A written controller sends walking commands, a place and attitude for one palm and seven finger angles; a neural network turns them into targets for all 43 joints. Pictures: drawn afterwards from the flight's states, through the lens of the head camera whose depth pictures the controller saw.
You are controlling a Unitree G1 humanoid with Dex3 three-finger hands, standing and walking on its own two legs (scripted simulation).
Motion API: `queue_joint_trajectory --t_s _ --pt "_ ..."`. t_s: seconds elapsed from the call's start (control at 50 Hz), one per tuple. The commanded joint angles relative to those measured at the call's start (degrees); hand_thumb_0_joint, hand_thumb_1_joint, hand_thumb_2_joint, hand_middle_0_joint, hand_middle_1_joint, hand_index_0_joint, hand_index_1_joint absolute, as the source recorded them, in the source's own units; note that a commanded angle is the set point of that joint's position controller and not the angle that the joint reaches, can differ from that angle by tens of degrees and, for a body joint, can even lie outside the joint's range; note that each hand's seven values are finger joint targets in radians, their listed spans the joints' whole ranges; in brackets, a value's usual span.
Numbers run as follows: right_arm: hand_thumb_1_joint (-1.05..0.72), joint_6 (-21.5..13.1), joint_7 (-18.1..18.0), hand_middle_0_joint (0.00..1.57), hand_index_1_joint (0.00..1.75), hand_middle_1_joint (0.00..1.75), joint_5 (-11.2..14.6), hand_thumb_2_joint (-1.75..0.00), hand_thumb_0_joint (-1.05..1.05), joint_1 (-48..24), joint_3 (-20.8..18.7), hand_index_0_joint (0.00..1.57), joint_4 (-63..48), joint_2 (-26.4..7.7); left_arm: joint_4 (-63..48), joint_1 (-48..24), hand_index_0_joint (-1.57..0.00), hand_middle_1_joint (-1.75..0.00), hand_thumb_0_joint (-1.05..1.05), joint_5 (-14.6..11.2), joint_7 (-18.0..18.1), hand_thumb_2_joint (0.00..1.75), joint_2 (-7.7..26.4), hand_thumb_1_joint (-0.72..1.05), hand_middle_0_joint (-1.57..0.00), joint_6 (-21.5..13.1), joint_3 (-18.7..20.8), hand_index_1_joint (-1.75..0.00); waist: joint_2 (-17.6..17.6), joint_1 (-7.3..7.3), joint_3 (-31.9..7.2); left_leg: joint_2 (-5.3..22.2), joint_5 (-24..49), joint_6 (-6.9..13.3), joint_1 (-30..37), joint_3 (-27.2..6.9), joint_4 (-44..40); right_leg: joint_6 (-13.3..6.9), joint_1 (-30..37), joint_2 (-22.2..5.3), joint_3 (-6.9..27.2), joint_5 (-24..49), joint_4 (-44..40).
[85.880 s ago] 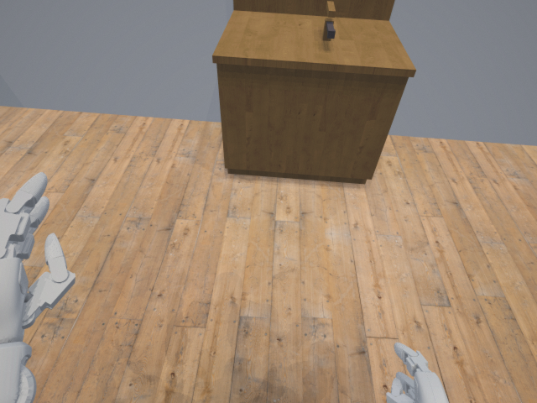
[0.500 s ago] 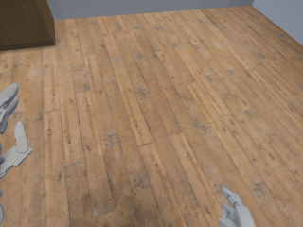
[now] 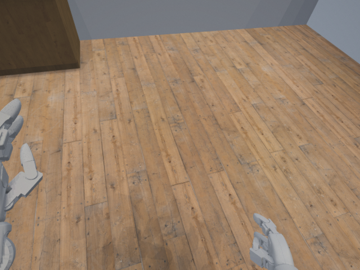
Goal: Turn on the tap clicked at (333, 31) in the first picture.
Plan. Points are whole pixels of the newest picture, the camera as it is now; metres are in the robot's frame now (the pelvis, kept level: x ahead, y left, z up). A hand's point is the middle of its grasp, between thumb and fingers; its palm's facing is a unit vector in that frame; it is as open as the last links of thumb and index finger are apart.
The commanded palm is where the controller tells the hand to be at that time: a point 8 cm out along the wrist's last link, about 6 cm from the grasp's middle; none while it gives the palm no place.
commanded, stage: come to a stop and stand still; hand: left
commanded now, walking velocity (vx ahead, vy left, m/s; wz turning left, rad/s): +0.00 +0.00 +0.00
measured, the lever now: out of the picture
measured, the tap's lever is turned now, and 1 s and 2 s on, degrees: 78 78 78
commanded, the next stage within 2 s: take the last steps up to it in 0.42 s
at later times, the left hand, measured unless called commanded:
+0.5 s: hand (36, 195) +0.19 +0.24 +0.15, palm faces +0.40 -0.84 -0.37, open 7.4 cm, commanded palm +0.14 +0.27 +0.18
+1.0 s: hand out of the picture +0.22 +0.31 +0.16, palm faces +0.47 -0.79 -0.39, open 7.4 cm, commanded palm +0.17 +0.34 +0.18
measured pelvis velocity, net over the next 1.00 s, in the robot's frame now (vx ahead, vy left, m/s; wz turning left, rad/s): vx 0.03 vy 0.05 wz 0.06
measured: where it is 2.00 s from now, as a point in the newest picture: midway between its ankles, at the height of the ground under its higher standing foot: (120, 254)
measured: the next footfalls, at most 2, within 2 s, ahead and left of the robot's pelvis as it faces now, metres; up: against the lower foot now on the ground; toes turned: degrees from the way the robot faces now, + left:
right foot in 1.18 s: +0.17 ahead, -0.03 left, +0.00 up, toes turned -4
left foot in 1.46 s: +0.23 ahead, +0.33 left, +0.00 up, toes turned +11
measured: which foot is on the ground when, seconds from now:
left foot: down 0.00-1.00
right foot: down 0.00-0.86, up 0.88-1.00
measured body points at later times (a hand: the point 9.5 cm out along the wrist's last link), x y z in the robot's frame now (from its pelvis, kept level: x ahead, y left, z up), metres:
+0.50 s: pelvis -0.02 -0.01 +0.00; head -0.02 +0.00 +0.45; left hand +0.17 +0.28 +0.18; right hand +0.14 -0.24 -0.08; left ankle -0.02 +0.08 -0.74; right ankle +0.00 -0.14 -0.74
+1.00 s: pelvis +0.03 +0.05 -0.01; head +0.03 +0.06 +0.44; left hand +0.19 +0.35 +0.18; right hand +0.18 -0.17 -0.10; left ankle -0.01 +0.09 -0.74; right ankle +0.02 -0.08 -0.68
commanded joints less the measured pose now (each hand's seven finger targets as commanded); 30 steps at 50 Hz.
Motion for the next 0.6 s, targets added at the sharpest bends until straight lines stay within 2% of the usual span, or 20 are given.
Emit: queue_joint_trajectory --t_s 0.0,0.02,0.1,0.18,0.2,0.28,0.3,0.36,0.4,0.44,0.46,0.5,0.52,0.58 --pt "-0.9 -2.6 -1.4 0.2 0.3 0.3 0.2 -0.9 0.0 -2.6 -3.6 0.2 -8.0 -8.3 -10.2 -3.2 -0.2 -0.3 0.0 -0.4 1.3 0.9 8.9 0.9 -0.2 -3.1 5.7 -0.3 5.4 -0.5 -9.6 4.8 13.2 -3.1 -0.8 -2.4 -6.2 -3.3 7.9 -3.2 0.8 16.8 -0.6" --pt "-0.9 -2.7 -1.5 0.2 0.3 0.3 0.3 -0.9 0.0 -2.6 -3.5 0.2 -8.1 -8.3 -9.8 -3.6 -0.2 -0.3 0.0 -0.4 1.3 0.9 8.1 0.9 -0.2 -3.1 4.8 -0.3 4.8 -0.52 -8.8 4.8 11.4 -3.0 -1.2 -2.5 -6.6 -3.2 7.4 -3.0 1.1 15.4 -0.9" --pt "-0.9 -2.9 -1.9 0.2 0.3 0.3 0.2 -0.9 0.0 -2.7 -3.7 0.2 -8.0 -8.5 -9.4 -4.4 -0.2 -0.3 0.0 -0.2 1.5 0.9 9.1 0.9 -0.2 -3.2 5.3 -0.3 5.3 -0.32 -8.1 4.4 7.5 -2.4 -2.7 -2.9 -7.8 -3.1 7.6 -3.1 1.0 12.1 -1.9" --pt "-0.9 -3.1 -2.0 0.2 0.3 0.3 0.4 -0.9 0.0 -2.3 -3.8 0.2 -7.8 -8.6 -8.4 -4.3 -0.2 -0.3 0.0 -0.1 1.5 0.9 8.0 0.9 -0.2 -3.5 4.3 -0.3 4.7 -0.39 -7.0 3.8 3.7 -2.0 -3.7 -3.0 -8.4 -2.9 6.8 -2.8 1.5 8.8 -3.2" --pt "-0.9 -3.2 -2.1 0.2 0.3 0.3 0.3 -0.9 0.0 -2.4 -3.9 0.2 -7.7 -8.8 -8.8 -5.0 -0.2 -0.3 0.0 -0.1 1.5 0.9 8.5 0.9 -0.2 -3.6 4.7 -0.3 5.8 -0.39 -7.0 3.7 3.4 -2.1 -3.9 -3.2 -8.6 -3.0 6.8 -2.9 1.4 8.0 -3.2" --pt "-0.9 -3.5 -2.0 0.2 0.3 0.3 0.4 -0.9 0.0 -1.9 -4.1 0.2 -7.4 -8.7 -7.3 -3.1 -0.2 -0.3 0.0 -0.1 1.6 0.9 8.2 0.9 -0.2 -3.8 4.8 -0.3 3.6 -0.33 -7.4 3.4 3.7 -1.8 -3.9 -3.2 -8.1 -2.9 7.2 -2.9 1.7 8.3 -3.8" --pt "-0.9 -3.5 -2.1 0.2 0.3 0.3 0.3 -0.9 0.0 -2.2 -4.2 0.2 -7.2 -9.0 -7.4 -3.2 -0.2 -0.3 0.0 0.0 1.5 0.9 8.6 0.9 -0.2 -3.9 5.1 -0.3 4.6 -0.29 -7.7 3.3 3.9 -1.9 -3.9 -3.3 -8.1 -3.0 7.4 -3.1 1.8 8.3 -3.8" --pt "-0.9 -3.6 -2.0 0.2 0.3 0.3 0.4 -0.9 0.0 -1.9 -4.2 0.2 -7.1 -8.9 -7.3 -3.2 -0.2 -0.3 0.0 -0.1 1.5 0.9 8.1 0.9 -0.2 -4.0 4.5 -0.3 4.6 -0.37 -7.3 3.2 4.2 -1.9 -3.7 -3.3 -8.2 -2.8 6.9 -2.8 1.7 8.2 -4.1" --pt "-0.9 -3.7 -2.1 0.2 0.3 0.3 0.4 -0.9 0.0 -2.2 -4.2 0.2 -7.0 -8.9 -6.5 -2.8 -0.2 -0.3 0.0 -0.1 1.5 0.9 8.6 0.9 -0.2 -3.8 5.0 -0.3 3.2 -0.3 -7.5 3.1 3.9 -1.8 -3.5 -3.4 -8.3 -2.7 6.8 -2.9 1.6 7.7 -4.4" --pt "-0.9 -3.6 -2.1 0.2 0.3 0.3 0.4 -0.9 0.0 -2.0 -4.2 0.2 -6.9 -8.8 -6.5 -2.8 -0.2 -0.3 0.0 -0.2 1.3 0.9 7.7 0.9 -0.2 -3.8 4.3 -0.3 4.1 -0.34 -7.4 3.1 4.2 -1.8 -3.1 -3.1 -8.3 -2.7 6.6 -2.7 1.8 8.1 -4.6" --pt "-0.9 -3.5 -2.1 0.2 0.3 0.3 0.5 -0.9 0.0 -1.8 -4.2 0.2 -6.8 -8.8 -5.9 -2.8 -0.2 -0.3 0.0 -0.1 1.4 0.9 7.8 0.9 -0.2 -3.7 4.4 -0.3 3.0 -0.36 -7.2 3.0 4.1 -1.8 -3.4 -3.2 -8.5 -2.5 6.7 -2.6 1.5 8.0 -4.7" --pt "-0.9 -3.6 -2.1 0.2 0.3 0.3 0.4 -0.9 0.0 -2.1 -4.3 0.2 -6.7 -9.0 -7.6 -4.5 -0.2 -0.3 0.0 0.0 1.3 0.9 8.2 0.9 -0.2 -3.8 4.3 -0.3 5.2 -0.42 -7.3 2.8 4.7 -2.0 -3.2 -3.3 -8.7 -2.5 6.9 -2.5 1.3 8.1 -4.6" --pt "-0.9 -3.6 -2.1 0.2 0.3 0.3 0.5 -0.9 0.0 -2.2 -4.2 0.2 -6.9 -8.7 -7.7 -4.3 -0.2 -0.3 0.0 -0.1 1.3 0.9 7.9 0.9 -0.2 -3.8 3.9 -0.3 5.0 -0.41 -7.1 3.0 4.6 -1.9 -2.8 -3.2 -8.9 -2.4 6.5 -2.4 1.2 8.1 -4.6" --pt "-0.9 -3.4 -2.1 0.2 0.3 0.3 0.2 -0.9 0.0 -1.9 -4.8 0.2 -6.5 -9.1 -6.7 -4.2 -0.2 -0.3 0.0 -0.2 1.3 0.9 8.1 0.9 -0.2 -4.0 3.6 -0.3 3.6 -0.82 -7.6 2.7 -7.0 -0.2 -4.9 -3.8 -7.5 -3.0 5.3 -3.8 2.0 -4.0 -3.4"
